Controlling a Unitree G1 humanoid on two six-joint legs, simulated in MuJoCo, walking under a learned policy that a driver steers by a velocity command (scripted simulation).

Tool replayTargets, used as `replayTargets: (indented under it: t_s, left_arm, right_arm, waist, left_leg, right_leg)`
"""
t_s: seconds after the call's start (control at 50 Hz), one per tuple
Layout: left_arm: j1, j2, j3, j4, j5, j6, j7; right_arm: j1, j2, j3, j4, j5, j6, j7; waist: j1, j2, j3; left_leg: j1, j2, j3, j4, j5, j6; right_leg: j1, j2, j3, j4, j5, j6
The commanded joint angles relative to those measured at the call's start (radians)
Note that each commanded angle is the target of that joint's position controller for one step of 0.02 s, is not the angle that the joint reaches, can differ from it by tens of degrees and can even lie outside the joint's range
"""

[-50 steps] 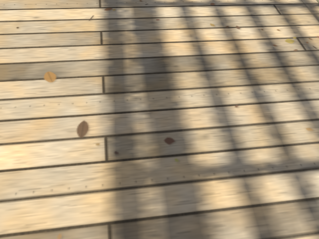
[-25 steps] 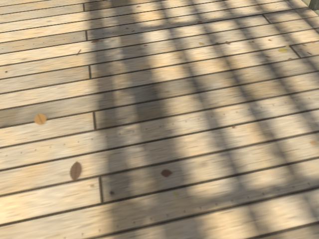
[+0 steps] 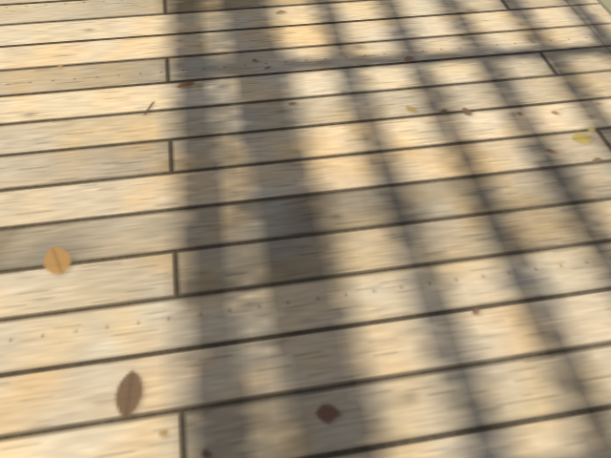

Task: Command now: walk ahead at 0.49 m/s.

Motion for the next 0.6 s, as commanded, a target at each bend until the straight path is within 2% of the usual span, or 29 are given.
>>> replayTargets:
  t_s: [0.02,0.08,0.12,0.18,0.26,0.3,0.34,0.36,0.38,0.4,0.42,0.44,0.46,0.48,0.5,0.52,0.54,0.56,0.6]
  left_arm:
    - [0.073,0.051,0.011,-0.028,0.015,0.017,-0.014]
    - [-0.037,0.050,0.011,-0.066,0.014,0.029,-0.021]
    - [-0.130,0.051,0.011,-0.097,0.013,0.030,-0.023]
    - [-0.244,0.030,0.000,-0.134,0.005,0.023,-0.025]
    - [-0.360,0.027,-0.008,-0.171,0.001,0.018,-0.022]
    - [-0.387,0.037,-0.005,-0.188,0.001,0.014,-0.020]
    - [-0.363,0.050,0.001,-0.189,0.001,0.006,-0.016]
    - [-0.306,0.061,0.008,-0.173,0.001,0.001,-0.011]
    - [-0.194,0.078,0.018,-0.137,0.002,-0.006,-0.003]
    - [-0.021,0.105,0.033,-0.081,0.013,-0.016,0.008]
    - [0.147,0.191,0.058,-0.050,0.039,-0.021,0.023]
    - [0.169,0.256,0.078,-0.040,0.037,-0.011,0.018]
    - [0.091,0.195,0.069,-0.047,-0.003,-0.002,0.009]
    - [-0.005,0.141,0.054,-0.060,-0.012,-0.004,0.007]
    - [-0.054,0.090,0.042,-0.063,-0.007,-0.012,0.003]
    - [-0.067,0.064,0.035,-0.055,-0.007,-0.019,0.007]
    - [-0.069,0.038,0.027,-0.043,-0.007,-0.026,0.011]
    - [-0.047,0.037,0.025,-0.032,-0.006,-0.035,0.012]
    - [-0.007,0.063,0.031,-0.009,-0.012,-0.052,0.013]
  right_arm:
    - [0.075,-0.073,-0.014,-0.001,0.006,-0.033,-0.001]
    - [0.134,-0.095,-0.019,0.036,0.012,-0.046,0.001]
    - [0.175,-0.089,-0.016,0.056,0.015,-0.044,0.000]
    - [0.220,-0.085,-0.011,0.078,0.016,-0.043,-0.002]
    - [0.295,-0.091,-0.008,0.112,0.008,-0.039,-0.013]
    - [0.311,-0.095,-0.008,0.127,0.000,-0.034,-0.020]
    - [0.292,-0.107,-0.011,0.133,-0.005,-0.029,-0.028]
    - [0.274,-0.115,-0.013,0.132,-0.007,-0.028,-0.030]
    - [0.262,-0.122,-0.014,0.134,-0.008,-0.025,-0.030]
    - [0.248,-0.118,-0.012,0.130,-0.002,-0.022,-0.028]
    - [0.254,-0.072,0.003,0.091,0.019,-0.027,-0.022]
    - [0.364,-0.004,0.011,0.089,0.039,-0.025,-0.014]
    - [0.275,-0.106,-0.017,0.092,0.014,-0.019,-0.022]
    - [0.203,-0.092,-0.017,0.066,0.013,-0.027,-0.018]
    - [0.167,-0.072,-0.014,0.061,0.012,-0.030,-0.014]
    - [0.167,-0.061,-0.015,0.067,0.002,-0.019,-0.011]
    - [0.193,-0.040,-0.012,0.077,-0.008,-0.003,-0.003]
    - [0.199,-0.027,-0.011,0.081,-0.010,0.010,0.003]
    - [0.165,-0.018,-0.013,0.068,-0.011,0.026,0.013]
  waist:
    - [0.011,0.081,-0.035]
    - [0.005,0.073,0.003]
    - [-0.015,0.069,0.025]
    - [-0.044,0.072,0.031]
    - [-0.083,0.082,0.034]
    - [-0.084,0.084,0.037]
    - [-0.057,0.090,0.025]
    - [-0.027,0.100,-0.005]
    - [0.019,0.101,-0.064]
    - [0.092,0.076,-0.156]
    - [0.136,-0.025,-0.287]
    - [0.078,-0.218,-0.387]
    - [0.069,-0.047,-0.291]
    - [0.034,-0.029,-0.152]
    - [0.009,0.001,-0.090]
    - [-0.017,-0.006,-0.058]
    - [-0.042,-0.021,-0.053]
    - [-0.048,-0.029,-0.054]
    - [-0.058,-0.028,-0.032]
  left_leg:
    - [0.084,0.271,-0.309,-0.328,0.069,0.119]
    - [0.105,0.251,-0.239,-0.374,0.115,0.123]
    - [0.142,0.231,-0.205,-0.384,0.169,0.114]
    - [0.179,0.205,-0.155,-0.369,0.272,0.090]
    - [0.296,0.230,-0.146,-0.337,0.384,0.087]
    - [0.374,0.260,-0.153,-0.302,0.457,0.091]
    - [0.421,0.278,-0.145,-0.236,0.610,0.082]
    - [0.426,0.276,-0.134,-0.164,0.750,0.069]
    - [0.422,0.263,-0.122,-0.034,0.848,0.056]
    - [0.332,0.226,-0.088,0.162,0.781,0.037]
    - [0.080,0.165,-0.047,0.468,0.445,0.010]
    - [-0.241,-0.026,-0.046,0.799,-0.350,-0.021]
    - [-0.328,0.027,-0.175,0.857,-0.314,-0.003]
    - [-0.346,0.069,-0.173,0.822,-0.217,0.000]
    - [-0.316,0.103,-0.166,0.766,-0.158,-0.002]
    - [-0.276,0.120,-0.167,0.724,-0.136,-0.010]
    - [-0.226,0.130,-0.167,0.692,-0.120,-0.022]
    - [-0.204,0.126,-0.163,0.680,-0.111,-0.030]
    - [-0.243,0.133,-0.157,0.653,-0.068,-0.041]
  right_leg:
    - [-0.124,-0.075,0.023,-0.006,0.057,0.014]
    - [-0.230,-0.103,-0.007,-0.100,0.152,0.042]
    - [-0.294,-0.111,-0.027,-0.194,0.227,0.060]
    - [-0.282,-0.090,-0.061,-0.374,0.326,0.071]
    - [-0.269,-0.055,-0.091,-0.519,0.353,0.054]
    - [-0.277,-0.043,-0.087,-0.559,0.304,0.034]
    - [-0.219,-0.017,-0.092,-0.600,0.222,0.003]
    - [-0.133,0.012,-0.102,-0.621,0.175,-0.015]
    - [-0.002,0.046,-0.113,-0.657,0.154,-0.038]
    - [0.226,0.035,-0.098,-0.708,0.201,-0.070]
    - [0.518,-0.191,0.162,-0.713,0.112,-0.137]
    - [0.713,-0.433,0.627,-0.812,0.123,-0.274]
    - [0.627,-0.373,0.600,-0.849,0.079,-0.242]
    - [0.478,-0.339,0.440,-0.881,0.119,-0.211]
    - [0.370,-0.291,0.342,-0.919,0.201,-0.180]
    - [0.296,-0.257,0.260,-0.942,0.255,-0.147]
    - [0.240,-0.228,0.191,-0.967,0.280,-0.121]
    - [0.217,-0.223,0.158,-0.982,0.313,-0.114]
    - [0.204,-0.215,0.092,-1.015,0.343,-0.107]
Keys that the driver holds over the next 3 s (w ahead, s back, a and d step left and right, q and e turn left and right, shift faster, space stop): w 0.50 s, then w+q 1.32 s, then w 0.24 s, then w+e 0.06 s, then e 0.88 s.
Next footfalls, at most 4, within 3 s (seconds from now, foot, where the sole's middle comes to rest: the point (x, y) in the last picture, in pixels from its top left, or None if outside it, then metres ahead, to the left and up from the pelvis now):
0.40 right None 0.40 -0.11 -0.77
0.96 left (278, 370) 0.67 0.09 -0.77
1.50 right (295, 245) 1.03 0.06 -0.77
2.02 left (170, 232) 1.06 0.41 -0.77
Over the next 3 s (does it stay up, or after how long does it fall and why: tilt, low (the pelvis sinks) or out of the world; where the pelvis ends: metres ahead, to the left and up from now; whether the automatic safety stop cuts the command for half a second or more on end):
stays up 1.17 0.44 0.00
